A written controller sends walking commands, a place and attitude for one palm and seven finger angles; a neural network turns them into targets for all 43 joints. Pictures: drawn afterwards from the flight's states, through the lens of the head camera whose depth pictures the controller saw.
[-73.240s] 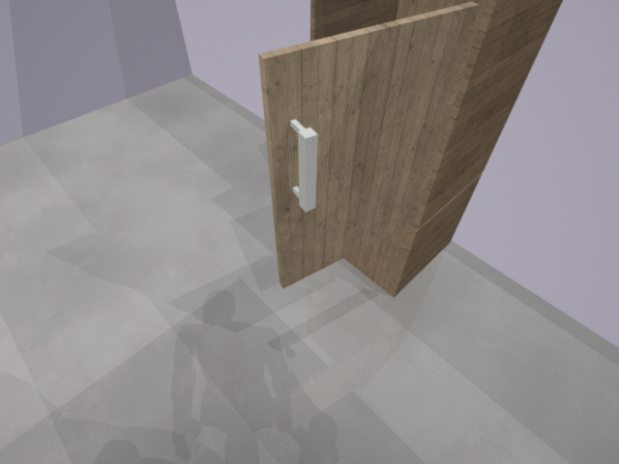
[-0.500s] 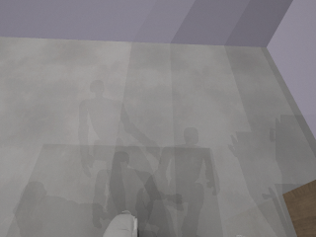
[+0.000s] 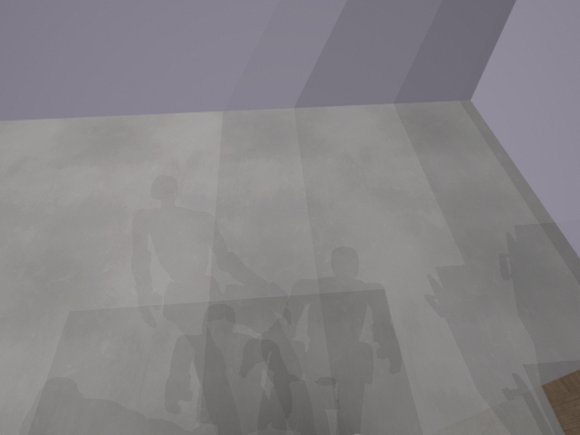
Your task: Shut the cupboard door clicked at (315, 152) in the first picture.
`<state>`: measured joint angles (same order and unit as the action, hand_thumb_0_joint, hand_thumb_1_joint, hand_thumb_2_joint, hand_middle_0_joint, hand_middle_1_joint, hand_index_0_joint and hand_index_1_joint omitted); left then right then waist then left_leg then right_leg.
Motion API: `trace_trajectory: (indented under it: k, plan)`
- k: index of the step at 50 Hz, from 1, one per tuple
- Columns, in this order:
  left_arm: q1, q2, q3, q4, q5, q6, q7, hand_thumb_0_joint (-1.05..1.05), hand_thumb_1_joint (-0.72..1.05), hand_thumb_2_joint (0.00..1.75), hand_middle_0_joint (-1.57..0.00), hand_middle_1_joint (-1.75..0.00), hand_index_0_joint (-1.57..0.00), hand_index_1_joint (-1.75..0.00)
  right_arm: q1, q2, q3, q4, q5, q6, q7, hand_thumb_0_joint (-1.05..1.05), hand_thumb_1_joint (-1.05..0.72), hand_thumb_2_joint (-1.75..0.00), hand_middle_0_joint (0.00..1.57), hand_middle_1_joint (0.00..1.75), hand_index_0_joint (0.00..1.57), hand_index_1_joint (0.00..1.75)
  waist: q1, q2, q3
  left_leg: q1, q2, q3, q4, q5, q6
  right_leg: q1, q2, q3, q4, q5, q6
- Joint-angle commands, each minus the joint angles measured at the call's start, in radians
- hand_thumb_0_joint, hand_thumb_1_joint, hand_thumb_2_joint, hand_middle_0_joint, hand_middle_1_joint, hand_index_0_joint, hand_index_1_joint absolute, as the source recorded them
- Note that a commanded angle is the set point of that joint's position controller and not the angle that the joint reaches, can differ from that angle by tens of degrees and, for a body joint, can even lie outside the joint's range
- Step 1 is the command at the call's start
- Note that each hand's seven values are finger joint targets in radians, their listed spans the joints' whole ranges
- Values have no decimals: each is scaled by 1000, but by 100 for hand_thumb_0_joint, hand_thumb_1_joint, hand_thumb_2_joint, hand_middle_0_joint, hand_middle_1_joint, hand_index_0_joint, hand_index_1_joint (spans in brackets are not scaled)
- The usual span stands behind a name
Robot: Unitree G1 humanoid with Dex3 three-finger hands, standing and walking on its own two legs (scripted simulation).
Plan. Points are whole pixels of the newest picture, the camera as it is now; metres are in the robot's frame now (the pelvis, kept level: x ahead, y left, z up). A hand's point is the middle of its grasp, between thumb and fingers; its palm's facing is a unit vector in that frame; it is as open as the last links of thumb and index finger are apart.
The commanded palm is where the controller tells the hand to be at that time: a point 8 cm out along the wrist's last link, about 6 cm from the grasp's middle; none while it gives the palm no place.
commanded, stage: turn to face it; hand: left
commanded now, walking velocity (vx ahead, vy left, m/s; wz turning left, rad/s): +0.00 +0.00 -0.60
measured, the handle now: out of the picture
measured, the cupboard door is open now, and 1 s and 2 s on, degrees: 4 4 4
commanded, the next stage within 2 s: none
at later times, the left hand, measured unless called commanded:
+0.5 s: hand (171, 400) +0.19 +0.22 -0.17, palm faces -0.23 -0.95 -0.22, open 7.4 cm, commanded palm none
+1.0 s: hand (226, 371) +0.23 +0.13 -0.15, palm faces -0.54 -0.81 -0.24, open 7.4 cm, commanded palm none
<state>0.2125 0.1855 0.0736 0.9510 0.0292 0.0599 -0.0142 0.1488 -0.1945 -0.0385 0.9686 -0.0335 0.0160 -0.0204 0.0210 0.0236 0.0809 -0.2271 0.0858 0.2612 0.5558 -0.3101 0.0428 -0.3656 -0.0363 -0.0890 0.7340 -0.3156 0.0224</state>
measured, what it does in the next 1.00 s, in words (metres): steps on the spot, turning right: right foot, then left foot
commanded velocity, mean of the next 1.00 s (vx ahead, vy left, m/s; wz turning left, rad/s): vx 0.00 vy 0.00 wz -0.60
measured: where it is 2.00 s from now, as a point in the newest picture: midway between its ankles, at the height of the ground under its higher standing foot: outside the picture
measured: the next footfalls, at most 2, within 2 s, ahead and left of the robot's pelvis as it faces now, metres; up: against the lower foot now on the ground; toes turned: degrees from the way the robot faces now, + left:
right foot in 0.04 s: +0.06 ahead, -0.11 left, +0.00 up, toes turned -7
left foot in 0.40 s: +0.13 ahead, +0.14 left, +0.00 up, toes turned -12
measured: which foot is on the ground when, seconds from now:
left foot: down 0.00-0.04, up 0.06-0.38, down 0.40-0.74, up 0.76-1.00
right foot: up 0.00-0.02, down 0.04-0.40, up 0.42-0.74, down 0.76-1.00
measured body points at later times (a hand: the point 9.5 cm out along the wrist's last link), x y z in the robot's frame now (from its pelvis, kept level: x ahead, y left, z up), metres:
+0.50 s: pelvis +0.05 +0.03 +0.00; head +0.10 +0.04 +0.45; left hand +0.20 +0.27 -0.15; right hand +0.07 -0.23 -0.13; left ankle +0.09 +0.15 -0.73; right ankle -0.01 -0.09 -0.68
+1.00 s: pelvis +0.05 +0.01 +0.00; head +0.09 -0.02 +0.45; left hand +0.26 +0.17 -0.14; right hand -0.03 -0.26 -0.14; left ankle +0.12 +0.13 -0.69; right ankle -0.02 -0.08 -0.73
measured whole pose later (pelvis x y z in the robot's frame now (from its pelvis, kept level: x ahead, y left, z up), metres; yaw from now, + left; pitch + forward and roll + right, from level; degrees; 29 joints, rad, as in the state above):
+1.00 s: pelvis +0.05 +0.01 +0.00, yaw -34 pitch +2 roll +1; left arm 0.18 0.22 0.05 0.88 0.03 0.06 -0.01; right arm 0.17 -0.26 -0.05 0.88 -0.01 0.05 -0.01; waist 0.00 0.00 0.09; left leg -0.45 0.06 0.04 0.90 -0.42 -0.08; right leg -0.28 0.02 0.06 0.52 -0.27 -0.01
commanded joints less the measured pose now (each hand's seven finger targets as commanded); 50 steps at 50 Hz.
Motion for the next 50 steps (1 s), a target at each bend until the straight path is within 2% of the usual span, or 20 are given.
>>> trace_trajectory:
  k: [1,2,3,5,8,15,18,19,20,21,26,32,35,36,37,38,39,40,44,50]
  plan:
    - [128,129,36,-50,7,-36,5,0,90,90,-20,-30,-20,-30,9,-161,-46,-60,13,-9,-8,0,-90,-90,20,30,20,30,30,-30,-120,-41,179,-82,82,227,-10,214,-59,121,-280,324,-54]
    - [149,216,48,-48,17,-51,14,0,90,90,-20,-30,-20,-30,3,-100,-38,-90,22,-11,-3,0,-90,-90,20,30,20,30,38,-277,-130,-233,27,-13,287,-114,-77,318,-275,407,-361,643,-156]
    - [191,250,53,-42,1,-50,26,0,90,90,-20,-30,-20,-30,-28,-95,-28,-114,20,6,-7,0,-90,-90,20,30,20,30,67,-276,-133,-314,-36,-134,486,-347,-97,316,-354,518,-392,782,-259]
    - [118,220,57,-58,-3,-49,44,0,90,90,-20,-30,-20,-30,-38,-109,-29,-116,22,8,-15,0,-90,-90,20,30,20,30,33,-227,-154,-435,-16,-271,634,-246,-102,390,-299,492,-352,724,-284]
    - [33,186,48,-91,-4,-48,44,0,90,90,-20,-30,-20,-30,-18,-94,-25,-103,20,8,-7,0,-90,-90,20,30,20,30,-1,-108,-183,-348,-2,-261,547,-137,-118,340,-216,340,-335,650,-231]
    - [2,234,60,-104,3,-35,28,0,90,90,-20,-30,-20,-30,-1,-96,-25,-133,28,5,-9,0,-90,-90,20,30,20,30,1,-185,-143,-199,-46,-230,212,-111,-121,233,-172,391,-326,546,-210]
    - [-57,218,57,-117,-6,-24,23,0,90,90,-20,-30,-20,-30,100,-113,-26,-110,30,-9,-14,0,-90,-90,20,30,20,30,-55,-147,-148,32,-55,-223,-92,94,-113,86,-105,378,-246,408,-125]
    - [-50,173,46,-134,-16,-18,19,0,90,90,-20,-30,-20,-30,136,-180,-33,-104,20,-22,-18,0,-90,-90,20,30,20,30,-61,18,-169,144,73,-347,-225,137,-75,-28,-11,309,-149,214,-72]
    - [-21,119,34,-157,-23,-16,8,0,90,90,-20,-30,-20,-30,151,-283,-51,-117,4,-26,-21,0,-90,-90,20,30,20,30,-56,296,-174,210,329,-591,-274,269,44,-185,105,160,73,-209,-11]
    - [-51,150,35,-178,-14,-23,2,0,90,90,-20,-30,-20,-30,167,-306,-53,-134,-1,-19,-25,0,-90,-90,20,30,20,30,-77,217,-156,107,422,-651,-272,277,141,-168,75,132,276,-328,-1]
    - [-70,134,35,-150,-12,0,-22,0,90,90,-20,-30,-20,-30,64,-225,-32,-154,-4,-23,-27,0,-90,-90,20,30,20,30,-23,158,-117,121,247,-311,-191,568,87,-174,14,86,382,-171,33]
    - [-120,122,22,-178,-11,-1,-30,0,90,90,-20,-30,-20,-30,107,-250,-51,-123,-1,-13,-13,0,-90,-90,20,30,20,30,-57,202,-117,110,270,-222,-157,511,77,-22,32,5,83,-132,11]
    - [-36,146,26,-158,-10,-13,-27,0,90,90,-20,-30,-20,-30,65,-266,-59,-129,6,-8,-7,0,-90,-90,20,30,20,30,-7,171,-145,47,254,-171,-37,423,18,160,43,-13,-191,52,-14]
    - [32,196,37,-138,-4,-21,-22,0,90,90,-20,-30,-20,-30,52,-251,-60,-139,14,-6,-2,0,-90,-90,20,30,20,30,27,70,-164,-53,204,-129,86,296,-36,302,-2,44,-316,175,-36]
    - [77,305,57,-126,6,-36,-9,0,90,90,-20,-30,-20,-30,38,-168,-42,-175,23,-3,3,0,-90,-90,20,30,20,30,52,-265,-164,-297,58,-46,309,-148,-109,442,-256,375,-414,424,-127]
    - [110,354,60,-117,-6,-33,5,0,90,90,-20,-30,-20,-30,-6,-162,-30,-208,19,11,0,0,-90,-90,20,30,20,30,79,-300,-142,-369,2,-155,515,-343,-120,346,-378,494,-407,603,-228]
    - [85,335,65,-126,-6,-30,17,0,90,90,-20,-30,-20,-30,-28,-154,-29,-208,21,16,-9,0,-90,-90,20,30,20,30,61,-236,-120,-427,14,-249,601,-295,-113,333,-335,476,-395,559,-259]
    - [36,306,62,-136,-4,-32,26,0,90,90,-20,-30,-20,-30,-22,-162,-27,-194,22,9,-15,0,-90,-90,20,30,20,30,38,-312,-124,-470,24,-272,634,-255,-119,342,-299,487,-383,545,-261]
    - [-62,252,42,-163,-3,-34,26,0,90,90,-20,-30,-20,-30,29,-143,-25,-149,20,13,-2,0,-90,-90,20,30,20,30,-20,-161,-157,-286,6,-232,480,-113,-137,235,-190,307,-339,536,-208]
    - [-52,268,52,-151,1,-27,19,0,90,90,-20,-30,-20,-30,35,-133,-27,-168,28,5,-4,0,-90,-90,20,30,20,30,-17,-186,-129,-158,-45,-221,178,-94,-122,155,-174,416,-330,423,-200]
